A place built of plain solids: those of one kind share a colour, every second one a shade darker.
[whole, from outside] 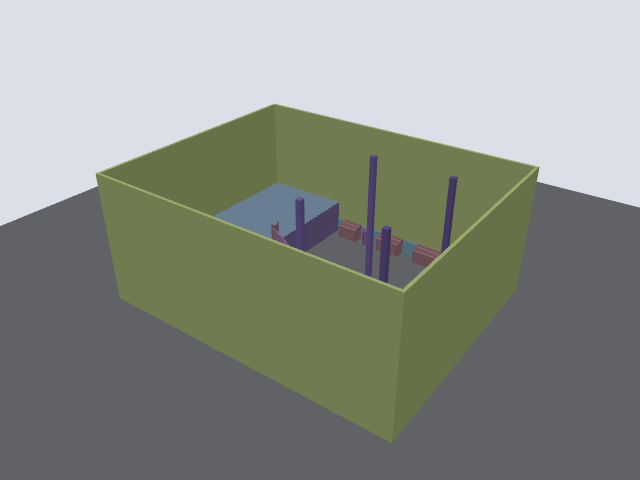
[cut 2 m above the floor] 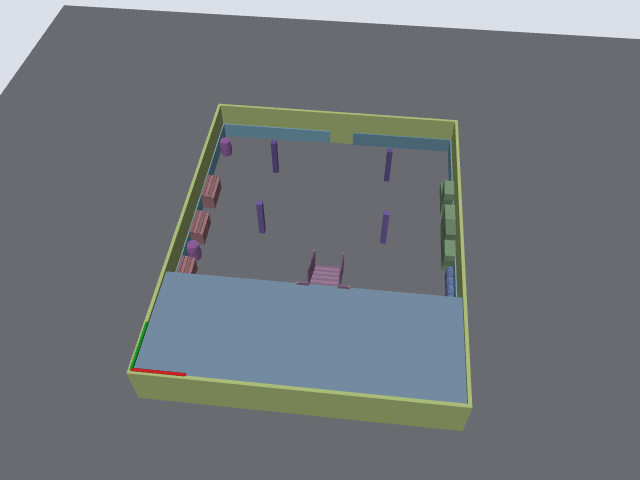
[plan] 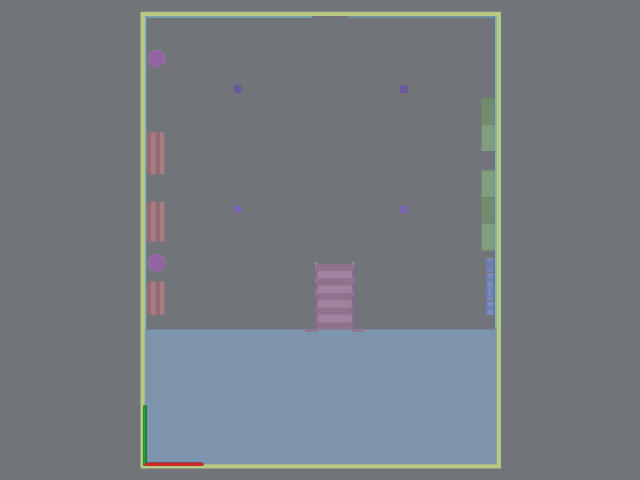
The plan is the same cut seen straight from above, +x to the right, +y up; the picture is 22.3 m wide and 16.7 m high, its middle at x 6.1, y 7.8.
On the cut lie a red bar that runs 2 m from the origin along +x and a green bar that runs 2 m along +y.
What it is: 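An aisled barn 12.2 x 15.6 m, 6.9 m high; a nave 5.8 m broad between two rows of posts 0.27 m square, 4.2 m apart, aisles 3.2 m broad; at the rear a loft 4.7 m deep at 1.85 m over closed bays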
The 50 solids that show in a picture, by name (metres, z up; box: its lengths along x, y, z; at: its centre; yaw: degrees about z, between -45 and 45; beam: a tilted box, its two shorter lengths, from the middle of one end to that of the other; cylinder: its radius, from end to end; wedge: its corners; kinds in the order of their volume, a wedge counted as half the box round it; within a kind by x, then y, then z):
{
 "loft_1": {"box": [12.35, 4.74, 1.9], "at": [6.12, 2.32, 0.9]},
 "wall_1": {"box": [0.15, 15.89, 6.91], "at": [-0.07, 7.79, 3.4]},
 "wall_2": {"box": [12.55, 0.15, 6.91], "at": [6.12, -0.07, 3.4]},
 "wall_3": {"box": [12.55, 0.15, 6.91], "at": [6.12, 15.66, 3.4]},
 "wall_4": {"box": [0.15, 15.89, 6.91], "at": [12.32, 7.79, 3.4]},
 "stair_1": {"box": [1.2, 0.71, 1.72], "at": [6.61, 4.59, 0.81]},
 "stair_2": {"box": [1.2, 0.71, 1.53], "at": [6.61, 4.84, 0.71]},
 "stair_3": {"box": [1.2, 0.71, 1.34], "at": [6.61, 5.1, 0.62]},
 "stair_4": {"box": [1.2, 0.71, 1.16], "at": [6.61, 5.35, 0.53]},
 "stair_5": {"box": [1.2, 0.71, 0.97], "at": [6.61, 5.61, 0.44]},
 "stair_6": {"box": [1.2, 0.71, 0.79], "at": [6.61, 5.86, 0.34]},
 "stair_7": {"box": [1.2, 0.71, 0.6], "at": [6.61, 6.11, 0.25]},
 "stair_8": {"box": [1.2, 0.71, 0.42], "at": [6.61, 6.37, 0.16]},
 "stair_9": {"box": [1.2, 0.71, 0.23], "at": [6.61, 6.62, 0.07]},
 "bin_1": {"box": [0.16, 1.17, 0.18], "at": [0.14, 5.78, 0.78]},
 "bin_2": {"box": [0.16, 1.39, 0.18], "at": [0.14, 8.44, 0.78]},
 "bin_3": {"box": [0.16, 1.46, 0.18], "at": [0.14, 10.81, 0.78]},
 "bin_4": {"box": [0.16, 1.17, 0.15], "at": [0.3, 5.78, 0.76]},
 "bin_5": {"box": [0.16, 1.39, 0.15], "at": [0.3, 8.44, 0.76]},
 "bin_6": {"box": [0.16, 1.46, 0.15], "at": [0.3, 10.81, 0.76]},
 "bin_7": {"box": [0.6, 1.13, 0.74], "at": [0.36, 5.78, 0.32]},
 "bin_8": {"box": [0.6, 1.35, 0.74], "at": [0.36, 8.44, 0.32]},
 "bin_9": {"box": [0.6, 1.42, 0.74], "at": [0.36, 10.81, 0.32]},
 "bin_10": {"box": [0.16, 1.17, 0.11], "at": [0.45, 5.78, 0.74]},
 "bin_11": {"box": [0.16, 1.39, 0.11], "at": [0.45, 8.44, 0.74]},
 "bin_12": {"box": [0.16, 1.46, 0.11], "at": [0.45, 10.81, 0.74]},
 "bin_13": {"box": [0.16, 1.17, 0.07], "at": [0.61, 5.78, 0.72]},
 "bin_14": {"box": [0.16, 1.39, 0.07], "at": [0.61, 8.44, 0.72]},
 "bin_15": {"box": [0.16, 1.46, 0.07], "at": [0.61, 10.81, 0.72]},
 "post_1": {"box": [0.27, 0.27, 6.91], "at": [3.24, 8.87, 3.4]},
 "post_2": {"box": [0.27, 0.27, 6.91], "at": [3.24, 13.05, 3.4]},
 "post_3": {"box": [0.27, 0.27, 6.91], "at": [9.01, 8.87, 3.4]},
 "post_4": {"box": [0.27, 0.27, 6.91], "at": [9.01, 13.05, 3.4]},
 "dwarf_1": {"box": [0.06, 10.9, 0.86], "at": [0.03, 10.14, 0.38]},
 "dwarf_2": {"box": [5.76, 0.06, 0.86], "at": [2.94, 15.56, 0.38]},
 "dwarf_3": {"box": [5.13, 0.06, 0.86], "at": [9.62, 15.56, 0.38]},
 "dwarf_4": {"box": [0.06, 10.9, 0.86], "at": [12.22, 10.14, 0.38]},
 "bales_1": {"box": [0.46, 0.92, 0.41], "at": [11.95, 7.9, 0.15]},
 "bales_2": {"box": [0.46, 0.92, 0.36], "at": [11.95, 7.9, 0.54]},
 "bales_3": {"box": [0.46, 0.92, 0.36], "at": [11.95, 7.9, 0.9]},
 "bales_4": {"box": [0.46, 0.92, 0.36], "at": [11.95, 8.83, 1.26]},
 "bales_5": {"box": [0.46, 0.92, 0.36], "at": [11.95, 9.76, 1.26]},
 "bales_6": {"box": [0.46, 0.92, 0.36], "at": [11.95, 11.36, 0.9]},
 "bales_7": {"box": [0.46, 0.92, 0.36], "at": [11.95, 11.36, 1.26]},
 "bales_8": {"box": [0.46, 0.92, 0.41], "at": [11.95, 12.29, 0.15]},
 "stair_guard_panel_1": {"wedge": [[5.93, 4.64, 1.68], [5.93, 4.64, 2.79], [5.93, 6.98, -0.02], [5.93, 6.98, 1.08], [5.99, 4.64, 1.68], [5.99, 4.64, 2.79], [5.99, 6.98, -0.02], [5.99, 6.98, 1.08]]},
 "stair_guard_panel_2": {"wedge": [[7.23, 4.64, 1.68], [7.23, 4.64, 2.79], [7.23, 6.98, -0.02], [7.23, 6.98, 1.08], [7.29, 4.64, 1.68], [7.29, 4.64, 2.79], [7.29, 6.98, -0.02], [7.29, 6.98, 1.08]]},
 "face_1": {"box": [6.01, 0.012, 1.87], "at": [3.0, 4.7, 0.89]},
 "cask_1": {"cylinder": 0.26, "from": [0.42, 7.0, 0.85], "to": [0.42, 7.0, 0.9]},
 "cask_2": {"cylinder": 0.26, "from": [0.42, 14.12, 0.85], "to": [0.42, 14.12, 0.9]}
}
